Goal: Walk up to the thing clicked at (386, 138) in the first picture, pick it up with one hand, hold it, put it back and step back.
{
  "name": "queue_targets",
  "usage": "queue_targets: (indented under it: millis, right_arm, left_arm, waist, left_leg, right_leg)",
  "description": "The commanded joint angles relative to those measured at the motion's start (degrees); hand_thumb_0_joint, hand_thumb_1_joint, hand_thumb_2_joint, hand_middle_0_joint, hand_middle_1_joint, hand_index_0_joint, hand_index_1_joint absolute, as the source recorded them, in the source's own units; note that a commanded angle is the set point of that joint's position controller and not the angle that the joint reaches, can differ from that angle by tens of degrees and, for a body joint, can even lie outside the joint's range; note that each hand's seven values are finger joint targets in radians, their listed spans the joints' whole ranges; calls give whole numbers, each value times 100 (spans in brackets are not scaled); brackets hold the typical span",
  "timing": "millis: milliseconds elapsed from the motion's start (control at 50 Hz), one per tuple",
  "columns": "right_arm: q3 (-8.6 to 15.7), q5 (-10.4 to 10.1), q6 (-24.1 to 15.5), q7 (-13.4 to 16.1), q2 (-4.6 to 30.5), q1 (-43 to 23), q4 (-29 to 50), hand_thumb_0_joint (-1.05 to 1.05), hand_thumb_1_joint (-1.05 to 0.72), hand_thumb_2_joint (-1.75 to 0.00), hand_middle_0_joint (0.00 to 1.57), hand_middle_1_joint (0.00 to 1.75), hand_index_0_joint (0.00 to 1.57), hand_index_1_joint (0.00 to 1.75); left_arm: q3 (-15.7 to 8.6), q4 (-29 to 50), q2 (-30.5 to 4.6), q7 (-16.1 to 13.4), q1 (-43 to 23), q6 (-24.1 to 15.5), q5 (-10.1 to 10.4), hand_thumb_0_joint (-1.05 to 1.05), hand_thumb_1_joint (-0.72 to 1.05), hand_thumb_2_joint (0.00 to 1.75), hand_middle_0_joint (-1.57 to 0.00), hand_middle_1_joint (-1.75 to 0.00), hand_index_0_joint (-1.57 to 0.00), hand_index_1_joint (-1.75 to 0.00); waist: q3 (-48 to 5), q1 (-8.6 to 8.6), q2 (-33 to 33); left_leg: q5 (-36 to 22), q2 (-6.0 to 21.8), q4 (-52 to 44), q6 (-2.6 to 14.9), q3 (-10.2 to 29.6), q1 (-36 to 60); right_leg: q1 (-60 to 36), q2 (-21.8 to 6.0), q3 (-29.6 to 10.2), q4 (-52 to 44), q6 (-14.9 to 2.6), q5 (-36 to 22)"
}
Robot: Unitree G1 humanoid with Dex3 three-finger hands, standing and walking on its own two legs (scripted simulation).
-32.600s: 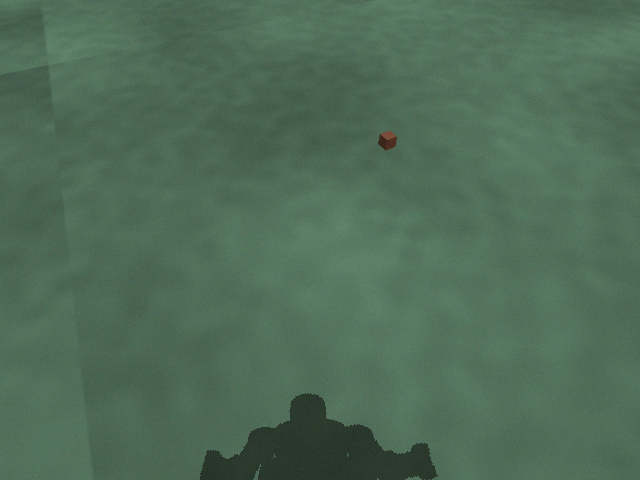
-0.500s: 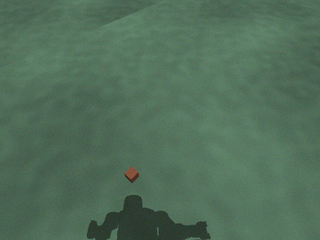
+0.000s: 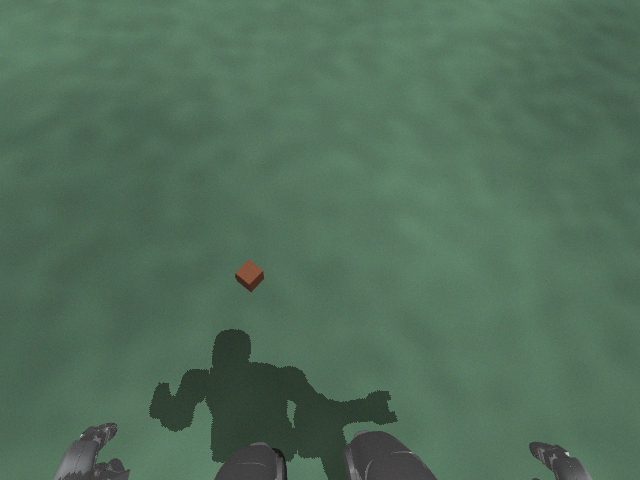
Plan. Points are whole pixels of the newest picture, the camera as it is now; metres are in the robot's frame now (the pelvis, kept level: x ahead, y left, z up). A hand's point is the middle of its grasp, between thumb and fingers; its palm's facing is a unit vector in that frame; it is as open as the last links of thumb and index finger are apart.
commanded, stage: walk up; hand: left
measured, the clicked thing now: (249, 275) +0.68 +0.18 -0.73
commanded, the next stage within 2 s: stand in 1.92 s
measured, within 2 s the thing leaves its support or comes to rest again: neither
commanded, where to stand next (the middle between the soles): +0.30 -0.06 m, yaw +2 degrees
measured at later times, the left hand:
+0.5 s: hand out of the picture -0.02 +0.25 -0.16, palm faces +0.03 -0.93 -0.36, open 7.4 cm
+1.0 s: hand out of the picture -0.16 +0.23 -0.15, palm faces +0.06 -0.93 -0.37, open 7.4 cm
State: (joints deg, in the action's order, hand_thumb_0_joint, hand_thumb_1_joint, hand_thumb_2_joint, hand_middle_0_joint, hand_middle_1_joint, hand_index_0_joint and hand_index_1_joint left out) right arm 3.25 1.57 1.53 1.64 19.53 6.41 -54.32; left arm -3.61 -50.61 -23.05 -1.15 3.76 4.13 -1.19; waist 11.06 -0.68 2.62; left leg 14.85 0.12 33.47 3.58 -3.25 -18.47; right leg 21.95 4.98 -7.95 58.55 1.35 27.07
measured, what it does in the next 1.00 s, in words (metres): walks backwards: right foot, then left foot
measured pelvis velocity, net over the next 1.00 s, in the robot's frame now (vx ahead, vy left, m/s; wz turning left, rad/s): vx -0.19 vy -0.04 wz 0.05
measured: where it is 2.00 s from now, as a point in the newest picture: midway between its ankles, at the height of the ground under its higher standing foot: outside the picture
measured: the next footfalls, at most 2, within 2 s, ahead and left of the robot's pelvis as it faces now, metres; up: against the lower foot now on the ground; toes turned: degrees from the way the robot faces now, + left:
right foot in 0.12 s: -0.03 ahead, -0.14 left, +0.00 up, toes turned +1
left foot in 0.46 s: -0.12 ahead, +0.08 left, +0.00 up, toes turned +2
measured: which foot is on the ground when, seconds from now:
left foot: down 0.00-0.18, up 0.20-0.44, down 0.46-1.00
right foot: up 0.00-0.10, down 0.12-0.48, up 0.50-0.74, down 0.76-1.00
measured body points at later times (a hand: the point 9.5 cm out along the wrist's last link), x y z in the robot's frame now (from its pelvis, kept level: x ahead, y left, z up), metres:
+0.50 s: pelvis -0.15 -0.02 -0.01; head -0.10 +0.01 +0.43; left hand -0.02 +0.30 -0.14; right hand -0.06 -0.34 -0.12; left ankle -0.17 +0.09 -0.73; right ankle -0.07 -0.14 -0.73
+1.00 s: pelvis -0.19 -0.04 +0.00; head -0.19 -0.04 +0.45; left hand -0.16 +0.28 -0.12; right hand -0.10 -0.36 -0.12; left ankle -0.16 +0.08 -0.72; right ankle -0.21 -0.19 -0.73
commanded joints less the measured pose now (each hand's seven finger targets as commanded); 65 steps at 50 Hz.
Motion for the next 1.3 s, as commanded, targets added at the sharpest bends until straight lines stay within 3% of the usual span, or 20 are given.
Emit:
queue_targets:
  millis: [0,120,160,180,280,360,420,460,480,500,560,660,720,740,780,820,1000,1060,1080,1280]
  right_arm:
    - [427,-31,-72,101,1673,352,422,0,-90,-90,20,30,20,30]
    - [369,-104,-8,4,1652,-265,693,0,-90,-90,20,30,20,30]
    - [308,-150,-9,47,1317,-435,782,0,-90,-90,20,30,20,30]
    - [329,-126,34,73,1402,-275,771,0,-90,-90,20,30,20,30]
    - [225,-162,-40,49,1319,207,606,0,-90,-90,20,30,20,30]
    - [177,-94,-199,124,1243,427,634,0,-90,-90,20,30,20,30]
    - [278,30,-332,137,1174,866,392,0,-90,-90,20,30,20,30]
    - [472,235,-356,130,2017,470,548,0,-90,-90,20,30,20,30]
    - [510,134,-365,121,2363,303,747,0,-90,-90,20,30,20,30]
    - [545,130,-443,172,2320,-185,838,0,-90,-90,20,30,20,30]
    - [304,110,-500,155,1631,-277,763,0,-90,-90,20,30,20,30]
    - [400,120,-431,-7,1698,259,637,0,-90,-90,20,30,20,30]
    - [362,107,-269,-103,1710,119,699,0,-90,-90,20,30,20,30]
    - [299,46,-238,-108,1449,170,709,0,-90,-90,20,30,20,30]
    - [139,-12,-256,-127,955,86,913,0,-90,-90,20,30,20,30]
    - [354,-7,-292,-93,1557,211,686,0,-90,-90,20,30,20,30]
    - [351,8,-477,-216,1200,745,229,0,-90,-90,20,30,20,30]
    - [541,64,-515,-149,2171,939,257,0,-90,-90,20,30,20,30]
    - [572,51,-497,-151,2192,772,254,0,-90,-90,20,30,20,30]
    - [194,-119,-350,-117,1223,-26,428,0,-90,-90,20,30,20,30]
  left_arm:
    - [-259,517,-828,-60,96,-201,-19,0,90,90,-20,-30,-20,-30]
    - [-358,173,-1073,4,1010,-244,-131,0,90,90,-20,-30,-20,-30]
    - [-527,426,-1741,65,510,-204,-118,0,90,90,-20,-30,-20,-30]
    - [-505,677,-1805,60,177,-239,-174,0,90,90,-20,-30,-20,-30]
    - [-431,931,-1154,-23,-181,-190,-184,0,90,90,-20,-30,-20,-30]
    - [-447,995,-1053,25,335,-109,-242,0,90,90,-20,-30,-20,-30]
    - [-377,1026,-1011,108,395,-5,-108,0,90,90,-20,-30,-20,-30]
    - [-270,992,-571,128,713,15,-52,0,90,90,-20,-30,-20,-30]
    - [-373,1040,-998,51,217,14,-130,0,90,90,-20,-30,-20,-30]
    - [-446,994,-1226,86,-28,13,-126,0,90,90,-20,-30,-20,-30]
    - [-465,659,-1069,204,649,-68,-17,0,90,90,-20,-30,-20,-30]
    - [-308,619,-871,306,220,-274,-33,0,90,90,-20,-30,-20,-30]
    - [-330,101,-809,211,906,-452,-59,0,90,90,-20,-30,-20,-30]
    - [-364,-48,-923,161,1084,-527,-95,0,90,90,-20,-30,-20,-30]
    - [-528,25,-1579,96,1113,-649,-197,0,90,90,-20,-30,-20,-30]
    - [-546,236,-1842,119,374,-615,-150,0,90,90,-20,-30,-20,-30]
    - [-228,188,-1150,177,340,-601,-19,0,90,90,-20,-30,-20,-30]
    - [-208,135,-1057,100,527,-515,56,0,90,90,-20,-30,-20,-30]
    - [-242,88,-1237,97,521,-515,54,0,90,90,-20,-30,-20,-30]
    - [-284,-359,-1003,43,1000,-655,-39,0,90,90,-20,-30,-20,-30]
  waist:
    - [-1637,-201,-1163]
    - [-1838,238,-693]
    - [-1366,314,1352]
    - [-1149,313,1415]
    - [-1014,89,569]
    - [-1453,283,776]
    - [-1571,99,418]
    - [-1333,337,-1290]
    - [-1165,-59,-1220]
    - [-863,44,-1274]
    - [-998,446,-949]
    - [-1057,-133,-1419]
    - [-1107,180,-1439]
    - [-1214,258,-1017]
    - [-972,392,649]
    - [-352,204,591]
    - [-910,-100,379]
    - [-1221,-132,-1050]
    - [-866,-83,-1005]
    - [-1353,363,-700]
  left_leg:
    - [-3673,1411,-258,812,1479,2292]
    - [-1524,1263,-74,266,1338,474]
    - [1136,-314,1594,-332,279,-345]
    - [2204,-324,2718,-415,624,-223]
    - [1429,-604,3080,-430,790,-403]
    - [1398,-222,699,-494,268,-719]
    - [-541,-170,-1840,-406,163,726]
    - [-604,1768,-1744,306,3072,1799]
    - [-206,2698,-1827,1151,3597,207]
    - [-27,2817,-1968,1311,3734,-518]
    - [-1926,1363,-1043,633,1390,628]
    - [699,954,-1231,472,1269,885]
    - [1138,842,-701,429,1056,200]
    - [678,683,-98,227,881,-71]
    - [1711,-223,1447,-294,446,-1834]
    - [1797,268,2013,-348,938,-751]
    - [-135,-146,-974,-338,183,1151]
    - [1481,1980,-1934,844,3427,1222]
    - [2003,2042,-2082,1056,3442,697]
    - [-949,771,-245,55,916,-98]
  right_leg:
    - [400,-313,353,-1455,37,26]
    - [-1335,-655,242,-3099,-412,-1870]
    - [-600,-2261,-1681,-3814,-1598,-2555]
    - [-31,-2740,-2089,-3946,-1949,-2850]
    - [-280,-1595,-366,-3277,-1315,-3569]
    - [-1995,-1518,-264,-2745,-1227,-3360]
    - [-1382,-1238,34,-1750,-851,-2461]
    - [1337,-206,459,-554,-284,425]
    - [536,-592,-120,-29,-144,811]
    - [55,-835,-466,487,-173,471]
    - [369,-365,-164,267,-204,-190]
    - [-248,-448,713,-1968,-89,53]
    - [-1456,-321,1017,-3746,-207,-659]
    - [-1973,-409,655,-3936,-282,-987]
    - [-2302,-2037,-2057,-4473,-960,391]
    - [-278,-2699,-2300,-4579,-1603,1272]
    - [-432,-1361,294,-2877,-731,-1843]
    - [523,-596,456,-631,-335,653]
    - [405,-701,350,-448,-361,774]
    - [-1831,-627,711,-3428,-268,-1967]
